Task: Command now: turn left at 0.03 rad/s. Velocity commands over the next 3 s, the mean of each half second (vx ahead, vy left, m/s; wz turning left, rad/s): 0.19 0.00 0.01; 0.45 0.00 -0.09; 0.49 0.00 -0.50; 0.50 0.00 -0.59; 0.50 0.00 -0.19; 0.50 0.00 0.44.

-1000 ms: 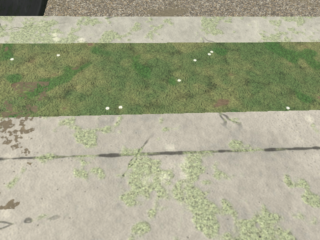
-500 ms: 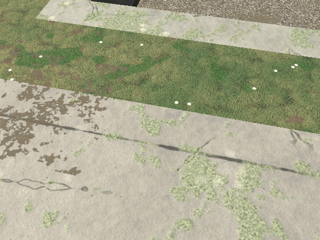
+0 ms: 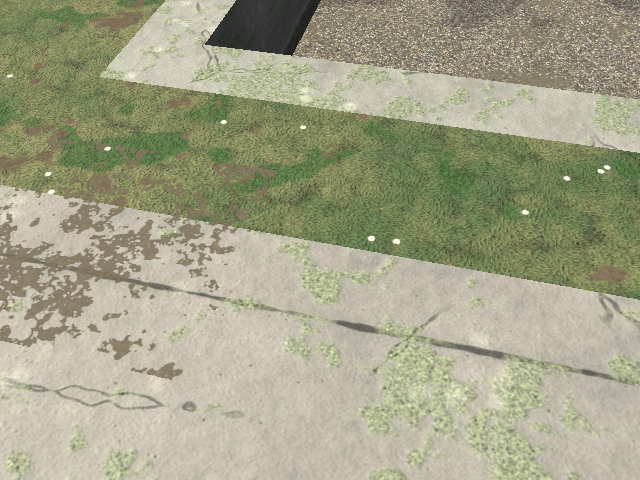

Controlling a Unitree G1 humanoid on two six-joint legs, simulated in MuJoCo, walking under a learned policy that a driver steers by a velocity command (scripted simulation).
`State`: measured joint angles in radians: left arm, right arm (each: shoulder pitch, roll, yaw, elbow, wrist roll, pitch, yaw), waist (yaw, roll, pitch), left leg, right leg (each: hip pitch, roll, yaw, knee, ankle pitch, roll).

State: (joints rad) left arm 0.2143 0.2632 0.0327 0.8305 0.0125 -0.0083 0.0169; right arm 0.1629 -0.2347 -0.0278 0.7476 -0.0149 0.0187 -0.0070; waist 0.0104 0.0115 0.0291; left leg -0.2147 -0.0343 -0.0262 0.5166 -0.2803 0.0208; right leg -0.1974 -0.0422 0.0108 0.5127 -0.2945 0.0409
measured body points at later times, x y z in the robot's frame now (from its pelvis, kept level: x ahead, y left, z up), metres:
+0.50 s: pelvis +0.08 -0.03 +0.00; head +0.09 -0.05 +0.45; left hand +0.08 +0.23 -0.12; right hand +0.19 -0.30 -0.12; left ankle +0.04 +0.10 -0.66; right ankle -0.01 -0.14 -0.74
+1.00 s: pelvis +0.33 +0.02 +0.01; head +0.35 +0.02 +0.46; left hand +0.45 +0.29 -0.11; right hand +0.38 -0.25 -0.11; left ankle +0.35 +0.10 -0.74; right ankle +0.36 -0.15 -0.65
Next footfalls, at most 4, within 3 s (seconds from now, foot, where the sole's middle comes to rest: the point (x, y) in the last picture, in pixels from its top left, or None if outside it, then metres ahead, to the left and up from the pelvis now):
0.76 left None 0.39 0.10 -0.77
1.32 right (419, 413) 0.66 -0.17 -0.77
1.82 left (378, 291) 1.00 -0.10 -0.77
2.32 right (526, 283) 1.03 -0.48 -0.77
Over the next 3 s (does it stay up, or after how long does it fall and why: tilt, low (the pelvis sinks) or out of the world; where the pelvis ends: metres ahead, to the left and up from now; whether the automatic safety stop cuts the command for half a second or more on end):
stays up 1.29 -0.50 -0.01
